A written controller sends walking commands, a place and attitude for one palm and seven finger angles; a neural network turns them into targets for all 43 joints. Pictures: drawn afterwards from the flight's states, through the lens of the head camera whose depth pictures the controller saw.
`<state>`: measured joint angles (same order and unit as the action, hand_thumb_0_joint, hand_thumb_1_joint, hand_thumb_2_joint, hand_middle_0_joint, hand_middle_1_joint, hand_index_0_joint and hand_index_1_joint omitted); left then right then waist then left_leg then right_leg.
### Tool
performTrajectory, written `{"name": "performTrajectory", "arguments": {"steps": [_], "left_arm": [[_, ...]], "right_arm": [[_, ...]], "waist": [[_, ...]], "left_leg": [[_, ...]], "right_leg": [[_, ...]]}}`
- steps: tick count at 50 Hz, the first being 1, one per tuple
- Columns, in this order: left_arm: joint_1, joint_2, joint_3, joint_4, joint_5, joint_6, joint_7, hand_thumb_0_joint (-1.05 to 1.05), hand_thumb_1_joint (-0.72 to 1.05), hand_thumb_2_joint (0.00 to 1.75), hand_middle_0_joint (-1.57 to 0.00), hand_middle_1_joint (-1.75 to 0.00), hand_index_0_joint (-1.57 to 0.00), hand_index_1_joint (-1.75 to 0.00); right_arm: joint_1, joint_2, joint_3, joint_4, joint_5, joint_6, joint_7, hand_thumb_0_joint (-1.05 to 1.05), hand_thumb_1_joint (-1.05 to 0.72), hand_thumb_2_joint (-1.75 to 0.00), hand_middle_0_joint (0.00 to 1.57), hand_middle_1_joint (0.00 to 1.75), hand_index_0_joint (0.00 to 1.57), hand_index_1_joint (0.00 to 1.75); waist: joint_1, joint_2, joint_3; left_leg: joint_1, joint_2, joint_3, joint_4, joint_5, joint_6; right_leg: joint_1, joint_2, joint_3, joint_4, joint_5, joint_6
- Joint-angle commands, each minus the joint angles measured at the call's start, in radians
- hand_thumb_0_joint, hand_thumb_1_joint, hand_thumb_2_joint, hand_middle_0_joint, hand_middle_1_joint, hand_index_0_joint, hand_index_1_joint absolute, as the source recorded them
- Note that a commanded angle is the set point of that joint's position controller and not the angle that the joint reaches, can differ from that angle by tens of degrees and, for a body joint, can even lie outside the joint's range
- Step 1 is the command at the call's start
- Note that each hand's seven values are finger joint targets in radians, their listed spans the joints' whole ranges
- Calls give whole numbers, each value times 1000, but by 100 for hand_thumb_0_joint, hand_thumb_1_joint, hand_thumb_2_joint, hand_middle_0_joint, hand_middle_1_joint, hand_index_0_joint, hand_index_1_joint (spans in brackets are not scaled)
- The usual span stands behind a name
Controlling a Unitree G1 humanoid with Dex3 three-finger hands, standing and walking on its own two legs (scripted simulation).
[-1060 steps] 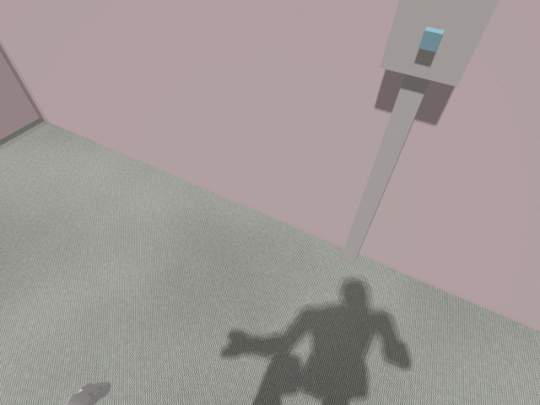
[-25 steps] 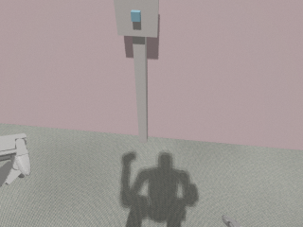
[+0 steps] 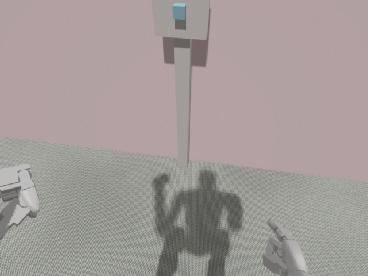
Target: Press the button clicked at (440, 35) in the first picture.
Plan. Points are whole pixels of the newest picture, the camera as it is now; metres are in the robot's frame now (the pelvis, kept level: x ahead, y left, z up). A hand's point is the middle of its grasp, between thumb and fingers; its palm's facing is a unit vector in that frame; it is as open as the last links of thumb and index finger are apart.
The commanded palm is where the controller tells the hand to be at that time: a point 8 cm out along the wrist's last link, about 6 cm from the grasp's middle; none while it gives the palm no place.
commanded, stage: stop stepping back and stand still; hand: left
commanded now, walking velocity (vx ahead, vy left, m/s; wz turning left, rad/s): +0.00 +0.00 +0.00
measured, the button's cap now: (179, 10) +0.81 +0.06 +0.20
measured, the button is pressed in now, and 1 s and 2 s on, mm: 0 0 0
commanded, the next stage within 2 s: let the arm hang, fingers relaxed in 0.88 s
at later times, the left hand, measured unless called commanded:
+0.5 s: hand (8, 218) +0.17 +0.26 +0.16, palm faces +0.34 -0.82 -0.47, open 3.1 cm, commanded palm +0.11 +0.30 +0.18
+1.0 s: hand (1, 229) +0.16 +0.27 +0.15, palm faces +0.34 -0.82 -0.47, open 3.1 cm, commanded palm none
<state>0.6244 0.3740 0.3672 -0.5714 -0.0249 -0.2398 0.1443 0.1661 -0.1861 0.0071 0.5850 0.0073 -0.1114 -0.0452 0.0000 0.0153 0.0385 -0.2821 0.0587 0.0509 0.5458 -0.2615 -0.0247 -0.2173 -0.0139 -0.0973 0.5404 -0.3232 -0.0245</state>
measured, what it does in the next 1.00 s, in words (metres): stands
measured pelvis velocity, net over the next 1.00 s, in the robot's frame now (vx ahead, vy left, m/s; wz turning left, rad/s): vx -0.03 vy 0.03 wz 0.00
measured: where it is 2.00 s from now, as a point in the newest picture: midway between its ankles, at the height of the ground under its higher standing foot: outside the picture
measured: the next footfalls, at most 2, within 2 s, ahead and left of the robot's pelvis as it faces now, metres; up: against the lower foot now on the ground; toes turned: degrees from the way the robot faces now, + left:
none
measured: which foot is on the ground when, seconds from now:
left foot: down 0.00-1.00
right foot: down 0.00-1.00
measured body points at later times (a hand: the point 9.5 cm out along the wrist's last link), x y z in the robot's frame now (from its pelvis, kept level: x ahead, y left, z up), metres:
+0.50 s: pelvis -0.02 +0.03 +0.01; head +0.00 +0.03 +0.46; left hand +0.15 +0.30 +0.19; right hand +0.15 -0.21 -0.07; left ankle +0.02 +0.14 -0.73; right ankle -0.02 -0.10 -0.73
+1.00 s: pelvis -0.03 +0.03 +0.01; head -0.02 +0.04 +0.46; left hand +0.13 +0.31 +0.18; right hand +0.13 -0.19 -0.08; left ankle +0.02 +0.14 -0.73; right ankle -0.02 -0.10 -0.73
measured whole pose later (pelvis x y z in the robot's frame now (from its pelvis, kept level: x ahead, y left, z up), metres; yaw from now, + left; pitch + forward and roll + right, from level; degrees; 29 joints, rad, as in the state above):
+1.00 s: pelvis -0.03 +0.03 +0.01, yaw +0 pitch -1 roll -1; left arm 0.59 0.37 0.31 -0.49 0.00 -0.23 0.13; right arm 0.21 -0.20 0.01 0.63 0.00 -0.14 -0.05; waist 0.01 0.02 0.03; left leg -0.28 0.03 0.06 0.47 -0.17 0.02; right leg -0.20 -0.04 -0.09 0.42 -0.21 0.02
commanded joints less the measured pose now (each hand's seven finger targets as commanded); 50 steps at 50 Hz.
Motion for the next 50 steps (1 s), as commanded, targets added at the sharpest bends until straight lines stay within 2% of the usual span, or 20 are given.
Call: {"name": "performTrajectory", "arguments": {"steps": [1,3,5,13,19,20,24,29,35,36,40,44,45,47,48,49,50], "left_arm": [[36,159,117,-209,-21,-39,19,0,90,90,-130,-150,-130,-150],[34,164,121,-218,-19,-38,20,0,90,90,-130,-150,-130,-150],[14,173,125,-235,-19,-37,22,0,90,90,-130,-150,-130,-150],[47,142,103,-200,-21,-35,22,0,90,90,-130,-150,-130,-150],[42,142,102,-186,-21,-37,22,0,90,90,-130,-150,-130,-150],[39,152,110,-183,-22,-36,22,0,90,90,-130,-150,-130,-150],[15,136,94,-171,-19,-36,24,0,90,90,-130,-150,-130,-150],[-19,128,75,-173,-11,-35,26,0,90,90,-130,-150,-130,-150],[-40,135,80,-150,-5,-31,26,0,90,90,-130,-150,-130,-150],[-38,124,70,-138,-5,-30,26,0,90,90,-130,-150,-130,-150],[-40,136,80,-166,-6,-32,24,0,90,90,-130,-150,-130,-150],[-30,121,68,-178,-4,-34,23,0,90,90,-130,-150,-130,-150],[-29,136,80,-185,-3,-34,24,0,90,90,-130,-150,-130,-150],[-16,130,78,-174,-3,-35,24,0,90,90,-130,-150,-130,-150],[-8,129,82,-166,-5,-34,25,0,90,90,-130,-150,-130,-150],[-156,51,-256,683,77,137,-119,0,90,90,-130,-150,-130,-150],[-164,34,-244,707,63,204,-136,0,90,90,-126,-146,-126,-146]], "right_arm": [[-47,-119,-47,-150,3,-26,-23,0,-90,-90,20,30,20,30],[-48,-115,-44,-154,3,-17,-25,0,-90,-90,20,30,20,30],[-55,-117,-44,-158,4,-16,-30,0,-90,-90,20,30,20,30],[-46,-127,-48,-155,7,-17,-30,0,-90,-90,20,30,20,30],[-53,-129,-46,-155,6,-23,-34,0,-90,-90,20,30,20,30],[-57,-131,-49,-154,6,-25,-36,0,-90,-90,20,30,20,30],[-54,-131,-48,-149,4,-30,-37,0,-90,-90,20,30,20,30],[-57,-132,-45,-144,1,-40,-41,0,-90,-90,20,30,20,30],[-62,-132,-44,-140,-3,-46,-43,0,-90,-90,20,30,20,30],[-58,-127,-40,-139,-3,-45,-43,0,-90,-90,20,30,20,30],[-59,-131,-44,-139,-3,-49,-41,0,-90,-90,20,30,20,30],[-52,-129,-39,-141,-2,-55,-40,0,-90,-90,20,30,20,30],[-54,-130,-40,-139,-3,-58,-41,0,-90,-90,20,30,20,30],[-50,-128,-38,-138,-4,-59,-42,0,-90,-90,20,30,20,30],[-47,-127,-37,-138,-4,-58,-41,0,-90,-90,20,30,20,30],[-86,-362,-94,142,-8,-80,63,0,-90,-90,20,30,20,30],[4,-286,-97,140,4,-17,59,0,-90,-90,20,30,20,30]], "waist": [[-2,-11,-190],[0,11,-190],[0,27,-180],[2,57,-154],[4,52,-114],[4,34,-112],[2,26,-97],[3,52,-81],[3,47,-46],[3,28,-38],[4,53,-72],[6,83,-71],[8,79,-80],[9,77,-78],[10,56,-86],[-38,67,-17],[-27,32,-85]], "left_leg": [[113,32,-36,-63,413,50],[133,45,-44,-67,461,53],[121,46,-53,-77,455,50],[95,46,-65,-125,337,46],[45,40,-73,-166,196,47],[40,37,-74,-167,172,45],[40,30,-70,-175,77,45],[31,26,-75,-194,18,45],[5,25,-85,-219,-68,42],[0,24,-86,-220,-76,41],[15,21,-86,-223,-51,40],[5,30,-93,-250,-70,42],[0,28,-102,-256,-62,40],[2,30,-94,-252,-46,40],[6,29,-95,-248,-28,40],[-91,57,-127,-57,220,55],[-7,62,-91,-49,316,41]], "right_leg": [[98,-94,112,-60,545,15],[89,-74,91,-62,511,23],[95,-68,82,-69,482,24],[87,-49,77,-104,343,26],[72,-43,79,-141,235,29],[71,-46,82,-152,221,28],[46,-48,99,-180,160,26],[34,-43,97,-197,110,26],[17,-40,95,-227,31,26],[14,-40,93,-231,17,27],[36,-32,86,-219,45,27],[49,-17,75,-196,62,32],[65,-16,69,-191,67,32],[66,-15,69,-186,83,34],[74,-15,68,-185,99,34],[-63,-99,40,-38,237,3],[-69,-102,92,-76,214,7]]}}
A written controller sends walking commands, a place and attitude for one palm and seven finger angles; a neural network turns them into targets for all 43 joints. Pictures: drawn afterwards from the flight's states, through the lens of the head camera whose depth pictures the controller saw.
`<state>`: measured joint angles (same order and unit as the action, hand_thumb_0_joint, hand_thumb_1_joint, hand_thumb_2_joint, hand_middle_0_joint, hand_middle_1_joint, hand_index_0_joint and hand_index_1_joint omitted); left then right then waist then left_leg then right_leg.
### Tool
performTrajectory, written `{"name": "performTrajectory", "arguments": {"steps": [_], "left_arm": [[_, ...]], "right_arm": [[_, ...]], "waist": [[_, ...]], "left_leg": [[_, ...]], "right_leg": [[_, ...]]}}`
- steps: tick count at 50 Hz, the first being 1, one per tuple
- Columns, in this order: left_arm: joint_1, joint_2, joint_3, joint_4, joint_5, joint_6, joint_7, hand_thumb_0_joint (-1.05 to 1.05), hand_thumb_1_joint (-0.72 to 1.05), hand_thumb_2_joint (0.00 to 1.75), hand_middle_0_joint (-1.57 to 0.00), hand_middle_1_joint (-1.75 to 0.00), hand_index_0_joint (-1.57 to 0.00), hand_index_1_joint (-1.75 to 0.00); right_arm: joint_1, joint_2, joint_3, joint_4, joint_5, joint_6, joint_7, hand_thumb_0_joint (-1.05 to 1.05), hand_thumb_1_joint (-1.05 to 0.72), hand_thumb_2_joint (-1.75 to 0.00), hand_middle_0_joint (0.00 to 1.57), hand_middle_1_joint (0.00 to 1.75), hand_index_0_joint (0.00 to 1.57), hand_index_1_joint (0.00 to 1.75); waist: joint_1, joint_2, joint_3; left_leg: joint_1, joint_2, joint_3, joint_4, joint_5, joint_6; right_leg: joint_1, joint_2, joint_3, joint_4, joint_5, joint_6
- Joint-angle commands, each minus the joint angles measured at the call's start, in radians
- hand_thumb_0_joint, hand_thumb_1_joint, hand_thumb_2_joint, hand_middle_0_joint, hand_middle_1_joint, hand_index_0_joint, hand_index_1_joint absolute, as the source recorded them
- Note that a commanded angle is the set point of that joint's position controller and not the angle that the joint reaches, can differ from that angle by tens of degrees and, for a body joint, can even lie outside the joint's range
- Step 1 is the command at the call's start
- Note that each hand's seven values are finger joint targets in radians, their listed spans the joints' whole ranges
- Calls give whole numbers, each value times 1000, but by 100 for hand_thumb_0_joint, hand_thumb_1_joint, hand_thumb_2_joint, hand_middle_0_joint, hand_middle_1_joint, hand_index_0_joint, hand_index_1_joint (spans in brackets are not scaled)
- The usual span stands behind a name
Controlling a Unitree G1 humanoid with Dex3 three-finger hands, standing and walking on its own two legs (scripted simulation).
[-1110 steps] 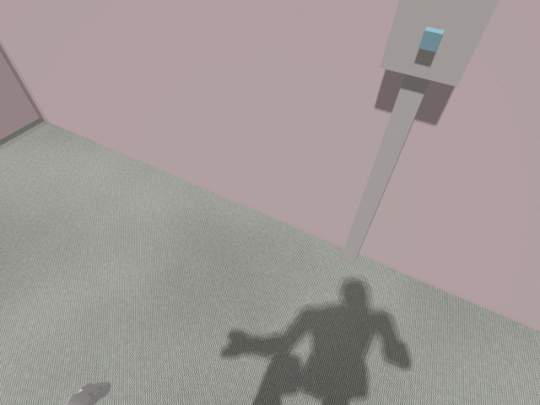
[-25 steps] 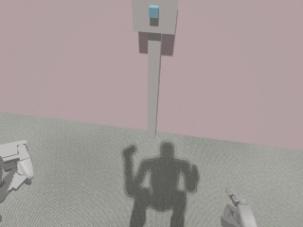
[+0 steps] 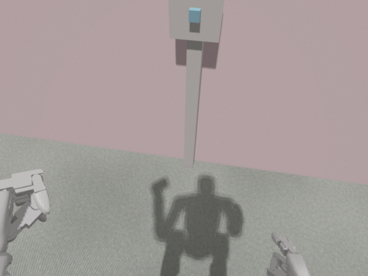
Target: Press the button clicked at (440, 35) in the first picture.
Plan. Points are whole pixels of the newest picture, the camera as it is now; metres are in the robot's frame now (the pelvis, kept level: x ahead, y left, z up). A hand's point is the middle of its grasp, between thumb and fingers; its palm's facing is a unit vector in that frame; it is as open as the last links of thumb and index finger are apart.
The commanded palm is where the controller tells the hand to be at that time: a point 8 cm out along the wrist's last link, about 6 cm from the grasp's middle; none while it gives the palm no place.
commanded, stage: let the arm hang, fingers relaxed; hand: left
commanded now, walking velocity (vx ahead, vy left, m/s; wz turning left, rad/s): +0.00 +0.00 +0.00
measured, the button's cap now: (194, 14) +0.84 +0.03 +0.19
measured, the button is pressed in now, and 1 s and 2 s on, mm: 0 0 0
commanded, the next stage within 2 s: stand and wait in 1.08 s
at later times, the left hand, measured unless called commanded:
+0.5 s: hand out of the picture -0.02 +0.20 -0.17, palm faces +0.02 -0.96 -0.27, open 4.9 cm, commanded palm none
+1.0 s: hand out of the picture +0.07 +0.19 -0.16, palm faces +0.02 -0.96 -0.26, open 7.3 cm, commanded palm none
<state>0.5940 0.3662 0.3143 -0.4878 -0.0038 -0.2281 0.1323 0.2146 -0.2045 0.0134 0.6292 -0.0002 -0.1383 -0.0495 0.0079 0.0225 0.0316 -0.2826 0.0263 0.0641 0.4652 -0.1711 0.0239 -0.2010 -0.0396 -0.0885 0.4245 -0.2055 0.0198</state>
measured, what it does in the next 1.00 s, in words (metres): stands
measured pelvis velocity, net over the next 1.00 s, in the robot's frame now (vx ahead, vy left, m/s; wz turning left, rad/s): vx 0.01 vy -0.02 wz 0.02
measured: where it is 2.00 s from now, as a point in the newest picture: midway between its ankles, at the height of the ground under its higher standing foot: outside the picture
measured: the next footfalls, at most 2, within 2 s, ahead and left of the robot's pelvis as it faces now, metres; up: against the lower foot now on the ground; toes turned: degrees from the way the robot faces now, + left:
none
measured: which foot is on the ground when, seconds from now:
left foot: down 0.00-1.00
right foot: down 0.00-1.00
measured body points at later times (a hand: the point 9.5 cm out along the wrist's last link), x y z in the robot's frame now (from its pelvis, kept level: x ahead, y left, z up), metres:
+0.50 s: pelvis -0.01 -0.02 +0.00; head +0.01 -0.01 +0.45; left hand -0.02 +0.25 -0.15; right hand -0.01 -0.27 -0.16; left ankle +0.05 +0.10 -0.74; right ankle +0.01 -0.13 -0.74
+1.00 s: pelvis +0.01 -0.02 +0.00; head +0.03 -0.03 +0.45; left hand +0.07 +0.24 -0.14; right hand +0.05 -0.27 -0.16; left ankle +0.05 +0.10 -0.74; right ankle +0.01 -0.13 -0.74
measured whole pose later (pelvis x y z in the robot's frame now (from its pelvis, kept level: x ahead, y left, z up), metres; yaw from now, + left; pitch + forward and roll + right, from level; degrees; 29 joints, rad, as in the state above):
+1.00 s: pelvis +0.01 -0.02 +0.00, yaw +1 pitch -2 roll +0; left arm 0.14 0.22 0.02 1.11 0.02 -0.01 0.01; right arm 0.19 -0.23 -0.02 1.12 -0.02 0.00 -0.01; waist -0.01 0.03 0.06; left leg -0.21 0.02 0.04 0.39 -0.15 0.00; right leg -0.15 -0.04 -0.11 0.41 -0.23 0.00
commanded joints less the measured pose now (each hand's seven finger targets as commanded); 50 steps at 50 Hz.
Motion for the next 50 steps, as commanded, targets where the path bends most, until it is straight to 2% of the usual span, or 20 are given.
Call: {"name": "performTrajectory", "arguments": {"steps": [1,2,4,5,7,8,9,12,14,15,18,19,22,27,29,32,35,38,43,50], "left_arm": [[-133,45,-192,616,36,210,-127,0,90,90,-123,-142,-123,-142],[-164,28,-200,648,34,212,-130,0,90,90,-119,-138,-119,-138],[-225,50,-213,747,38,214,-132,0,90,90,-112,-130,-112,-130],[-258,63,-219,803,41,215,-132,0,90,90,-108,-126,-108,-126],[-305,69,-230,928,39,219,-131,0,90,90,-101,-118,-101,-118],[-327,65,-240,990,36,222,-128,0,90,90,-97,-114,-97,-114],[-343,57,-252,1044,33,228,-125,0,90,90,-93,-110,-93,-110],[-347,37,-274,1185,25,232,-119,0,90,90,-82,-98,-82,-98],[-325,36,-277,1266,22,230,-117,0,90,90,-75,-90,-75,-90],[-316,47,-277,1301,22,228,-116,0,90,90,-71,-86,-71,-86],[-304,21,-266,1390,19,223,-114,0,90,90,-60,-74,-60,-74],[-314,28,-269,1411,17,223,-115,0,90,90,-57,-70,-57,-70],[-335,36,-269,1461,17,222,-116,0,90,90,-46,-58,-46,-58],[-360,31,-268,1515,17,223,-113,0,90,90,-27,-38,-27,-38],[-363,24,-268,1533,17,225,-112,0,90,90,-20,-30,-20,-30],[-363,24,-265,1548,16,223,-112,0,90,90,-20,-30,-20,-30],[-354,25,-263,1562,17,220,-111,0,90,90,-20,-30,-20,-30],[-366,20,-263,1570,16,216,-112,0,90,90,-20,-30,-20,-30],[-395,22,-261,1571,15,208,-111,0,90,90,-20,-30,-20,-30],[-431,42,-256,1569,17,200,-112,0,90,90,-20,-30,-20,-30]], "right_arm": [[-26,-259,-97,72,13,30,61,0,-90,-90,20,30,20,30],[-29,-252,-87,77,3,43,60,0,-90,-90,20,30,20,30],[-58,-262,-73,76,-9,67,59,0,-90,-90,20,30,20,30],[-61,-262,-71,82,-13,77,60,0,-90,-90,20,30,20,30],[-56,-244,-65,110,-18,97,59,0,-90,-90,20,30,20,30],[-49,-228,-60,129,-20,107,59,0,-90,-90,20,30,20,30],[-38,-205,-54,146,-22,117,59,0,-90,-90,20,30,20,30],[-31,-178,-41,198,-26,131,58,0,-90,-90,20,30,20,30],[-31,-178,-39,228,-24,134,54,0,-90,-90,20,30,20,30],[-26,-183,-41,239,-21,137,52,0,-90,-90,20,30,20,30],[9,-160,-47,287,-22,144,43,0,-90,-90,20,30,20,30],[20,-159,-47,303,-21,147,42,0,-90,-90,20,30,20,30],[54,-166,-57,340,-20,154,39,0,-90,-90,20,30,20,30],[111,-144,-60,396,-20,157,37,0,-90,-90,20,30,20,30],[112,-137,-60,412,-21,156,36,0,-90,-90,20,30,20,30],[102,-141,-59,426,-22,148,34,0,-90,-90,20,30,20,30],[67,-158,-60,428,-19,140,32,0,-90,-90,20,30,20,30],[55,-152,-58,439,-20,135,31,0,-90,-90,20,30,20,30],[31,-154,-57,449,-18,127,30,0,-90,-90,20,30,20,30],[-21,-181,-59,450,-15,123,28,0,-90,-90,20,30,20,30]], "waist": [[-38,28,-87],[-32,12,-105],[-21,-94,-88],[-18,-161,-77],[-21,-213,-84],[-26,-208,-88],[-31,-172,-85],[-23,45,-71],[-10,129,-67],[-5,123,-58],[-10,157,-63],[-13,150,-43],[-21,40,8],[-35,-62,45],[-33,-55,57],[-26,-20,57],[-6,-5,57],[-10,-11,47],[-12,2,-10],[-12,-3,-25]], "left_leg": [[20,103,-105,40,206,-3],[-23,124,-146,19,131,20],[-78,121,-179,-18,55,44],[-83,109,-178,-15,36,39],[-50,72,-148,20,28,33],[-19,57,-127,35,36,25],[4,46,-114,43,29,17],[-4,62,-131,-28,6,11],[-42,73,-155,-82,-63,14],[-47,71,-155,-83,-72,11],[-25,65,-142,-84,-114,5],[-26,64,-142,-95,-148,2],[-2,61,-137,-94,-181,1],[50,54,-111,-58,-145,-1],[56,59,-117,-67,-142,2],[29,74,-135,-115,-131,6],[0,86,-152,-155,-123,12],[12,85,-148,-167,-99,8],[61,89,-133,-153,29,3],[103,93,-126,-146,111,-2]], "right_leg": [[-101,-71,70,44,49,-38],[-108,-56,58,75,-43,-44],[-62,-38,62,89,-63,-52],[-58,-52,75,72,-63,-64],[-71,-96,107,33,-54,-86],[-85,-114,116,16,-53,-94],[-102,-124,116,6,-71,-95],[-72,-92,98,19,-109,-76],[-15,-71,89,11,-122,-65],[-3,-71,88,-4,-118,-67],[6,-83,92,-47,-131,-81],[-8,-84,93,-62,-163,-83],[-62,-94,96,-113,-240,-89],[-134,-111,103,-152,-309,-97],[-147,-106,97,-145,-304,-95],[-100,-89,85,-116,-249,-84],[-42,-77,77,-98,-169,-75],[-19,-82,75,-99,-137,-71],[28,-90,72,-96,-32,-65],[50,-98,75,-115,41,-64]]}}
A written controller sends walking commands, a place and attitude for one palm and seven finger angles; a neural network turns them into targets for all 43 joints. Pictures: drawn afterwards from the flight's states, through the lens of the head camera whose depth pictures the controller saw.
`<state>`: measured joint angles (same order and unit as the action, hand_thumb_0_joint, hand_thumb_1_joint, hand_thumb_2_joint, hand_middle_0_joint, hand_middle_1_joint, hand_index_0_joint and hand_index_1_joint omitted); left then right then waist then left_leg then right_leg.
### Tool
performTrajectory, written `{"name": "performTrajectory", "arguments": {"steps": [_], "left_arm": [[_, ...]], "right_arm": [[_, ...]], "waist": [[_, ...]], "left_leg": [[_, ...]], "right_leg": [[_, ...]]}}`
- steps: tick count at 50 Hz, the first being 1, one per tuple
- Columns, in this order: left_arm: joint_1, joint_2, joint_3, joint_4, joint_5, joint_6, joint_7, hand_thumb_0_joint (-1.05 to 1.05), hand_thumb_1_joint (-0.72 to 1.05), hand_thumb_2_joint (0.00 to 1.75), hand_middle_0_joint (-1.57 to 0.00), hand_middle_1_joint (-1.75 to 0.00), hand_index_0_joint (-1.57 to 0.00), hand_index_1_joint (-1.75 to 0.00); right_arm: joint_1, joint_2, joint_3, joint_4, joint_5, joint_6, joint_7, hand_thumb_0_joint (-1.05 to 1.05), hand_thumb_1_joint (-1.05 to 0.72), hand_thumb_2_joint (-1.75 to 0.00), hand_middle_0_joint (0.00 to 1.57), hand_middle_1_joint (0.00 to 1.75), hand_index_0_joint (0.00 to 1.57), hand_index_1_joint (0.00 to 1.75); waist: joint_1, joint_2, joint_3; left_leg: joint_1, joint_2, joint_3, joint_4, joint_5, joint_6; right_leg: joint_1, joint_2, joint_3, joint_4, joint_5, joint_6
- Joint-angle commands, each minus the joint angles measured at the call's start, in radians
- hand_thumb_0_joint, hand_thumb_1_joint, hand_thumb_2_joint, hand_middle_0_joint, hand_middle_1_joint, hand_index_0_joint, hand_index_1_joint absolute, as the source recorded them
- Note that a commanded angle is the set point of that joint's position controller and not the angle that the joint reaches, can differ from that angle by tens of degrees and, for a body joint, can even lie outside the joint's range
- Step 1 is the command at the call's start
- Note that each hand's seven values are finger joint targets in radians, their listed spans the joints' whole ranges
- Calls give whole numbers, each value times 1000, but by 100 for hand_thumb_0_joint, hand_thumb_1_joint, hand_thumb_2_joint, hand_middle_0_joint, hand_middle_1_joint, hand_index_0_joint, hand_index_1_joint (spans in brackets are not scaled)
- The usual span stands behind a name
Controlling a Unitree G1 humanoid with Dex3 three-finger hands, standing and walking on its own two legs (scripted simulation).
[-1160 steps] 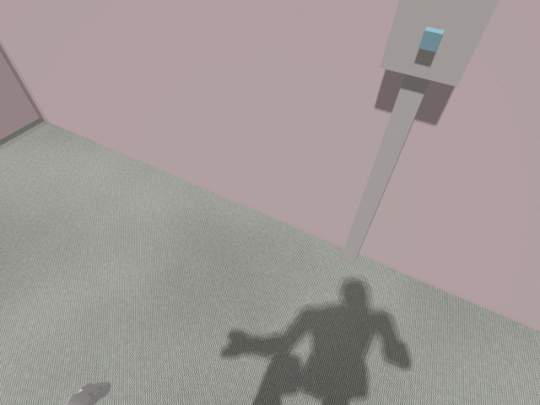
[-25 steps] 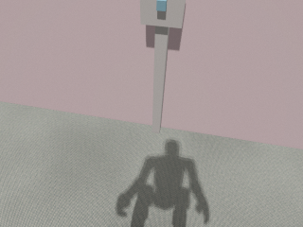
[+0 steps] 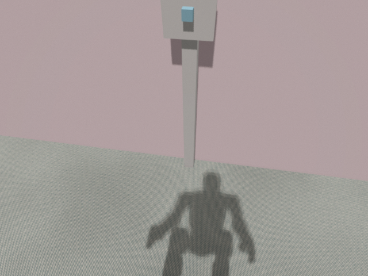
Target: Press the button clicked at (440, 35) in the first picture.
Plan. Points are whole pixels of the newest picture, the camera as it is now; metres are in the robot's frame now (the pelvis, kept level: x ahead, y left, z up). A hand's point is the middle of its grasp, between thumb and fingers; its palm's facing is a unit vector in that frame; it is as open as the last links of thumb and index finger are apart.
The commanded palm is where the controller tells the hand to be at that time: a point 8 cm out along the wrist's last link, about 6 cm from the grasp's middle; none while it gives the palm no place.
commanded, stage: let the arm hang, fingers relaxed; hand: left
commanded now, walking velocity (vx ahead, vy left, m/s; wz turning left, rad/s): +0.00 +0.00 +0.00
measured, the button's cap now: (187, 13) +0.83 +0.03 +0.19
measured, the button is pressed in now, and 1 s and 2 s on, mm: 0 0 0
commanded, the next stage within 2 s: stand and wait in 0.08 s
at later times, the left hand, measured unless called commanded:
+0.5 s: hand out of the picture +0.08 +0.22 -0.15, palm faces -0.01 -0.94 -0.34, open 7.3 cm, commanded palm none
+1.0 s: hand out of the picture +0.11 +0.21 -0.15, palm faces -0.03 -0.94 -0.33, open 7.3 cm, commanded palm none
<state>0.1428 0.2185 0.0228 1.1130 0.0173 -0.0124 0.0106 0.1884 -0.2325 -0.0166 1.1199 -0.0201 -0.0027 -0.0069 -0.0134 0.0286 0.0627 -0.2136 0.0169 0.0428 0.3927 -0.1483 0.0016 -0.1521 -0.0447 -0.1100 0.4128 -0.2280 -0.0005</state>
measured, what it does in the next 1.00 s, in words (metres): stands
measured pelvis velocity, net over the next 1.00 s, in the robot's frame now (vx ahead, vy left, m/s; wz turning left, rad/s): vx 0.03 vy -0.03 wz -0.01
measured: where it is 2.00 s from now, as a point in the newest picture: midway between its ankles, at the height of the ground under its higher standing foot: outside the picture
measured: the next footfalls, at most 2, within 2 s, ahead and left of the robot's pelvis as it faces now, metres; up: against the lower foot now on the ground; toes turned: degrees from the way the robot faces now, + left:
none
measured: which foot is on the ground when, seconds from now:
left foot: down 0.00-1.00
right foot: down 0.00-1.00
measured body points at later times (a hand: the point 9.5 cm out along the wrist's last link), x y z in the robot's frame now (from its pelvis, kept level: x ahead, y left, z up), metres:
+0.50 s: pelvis +0.02 -0.02 +0.00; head +0.03 -0.03 +0.45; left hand +0.08 +0.27 -0.13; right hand +0.09 -0.30 -0.15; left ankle +0.04 +0.12 -0.74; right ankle +0.00 -0.12 -0.74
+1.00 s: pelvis +0.03 -0.03 +0.00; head +0.04 -0.04 +0.45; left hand +0.11 +0.26 -0.13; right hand +0.08 -0.31 -0.14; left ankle +0.04 +0.12 -0.74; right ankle +0.00 -0.12 -0.74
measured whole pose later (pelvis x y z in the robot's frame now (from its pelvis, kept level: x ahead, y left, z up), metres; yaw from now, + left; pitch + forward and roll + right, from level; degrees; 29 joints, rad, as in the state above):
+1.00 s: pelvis +0.03 -0.03 +0.00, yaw -1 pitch -2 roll +0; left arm 0.10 0.29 0.02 1.13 0.01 -0.02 0.00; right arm 0.12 -0.32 -0.01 1.13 -0.02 0.00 -0.01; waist -0.01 0.03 0.07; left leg -0.13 0.06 0.04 0.31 -0.15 -0.04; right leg -0.07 0.00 -0.11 0.31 -0.22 -0.03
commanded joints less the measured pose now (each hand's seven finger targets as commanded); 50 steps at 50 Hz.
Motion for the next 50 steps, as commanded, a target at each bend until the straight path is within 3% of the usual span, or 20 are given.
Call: {"name": "performTrajectory", "arguments": {"steps": [1,24,50], "left_arm": [[13,190,34,-31,-5,-16,10,0,90,90,-20,-30,-20,-30],[-55,274,35,-31,-8,-26,4,0,90,90,-20,-30,-20,-30],[-61,288,36,-36,-8,-28,7,0,90,90,-20,-30,-20,-30]], "right_arm": [[1,-154,-28,-38,4,-13,-14,0,-90,-90,20,30,20,30],[-86,-253,-27,-43,6,-14,-12,0,-90,-90,20,30,20,30],[-87,-262,-23,-41,8,-14,-16,0,-90,-90,20,30,20,30]], "waist": [[5,-7,-57],[1,-33,-89],[4,-32,-92]], "left_leg": [[37,104,-102,-76,87,19],[109,122,-94,-94,142,11],[136,129,-79,-100,172,4]], "right_leg": [[3,-96,96,-109,64,-43],[49,-105,113,-159,163,-44],[72,-104,120,-167,243,-42]]}}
